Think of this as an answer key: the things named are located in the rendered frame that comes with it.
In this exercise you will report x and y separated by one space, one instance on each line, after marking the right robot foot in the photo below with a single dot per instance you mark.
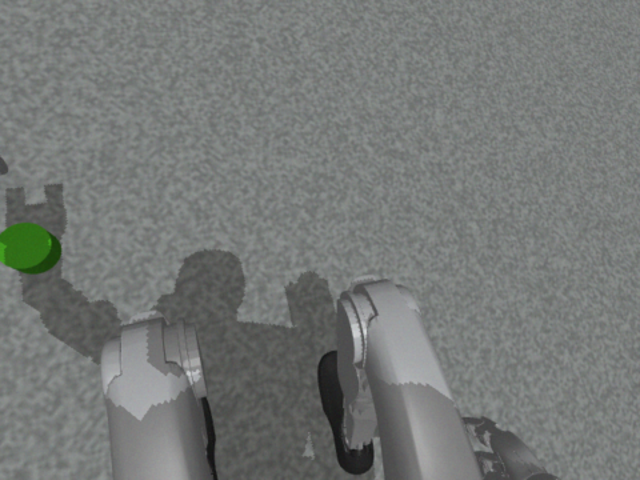
352 461

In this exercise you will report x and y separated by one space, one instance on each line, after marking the tin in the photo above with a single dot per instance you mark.
29 248

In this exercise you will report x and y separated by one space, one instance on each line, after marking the right robot hand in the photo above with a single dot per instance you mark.
511 458

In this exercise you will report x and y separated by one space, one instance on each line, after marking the left robot foot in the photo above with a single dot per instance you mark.
211 438

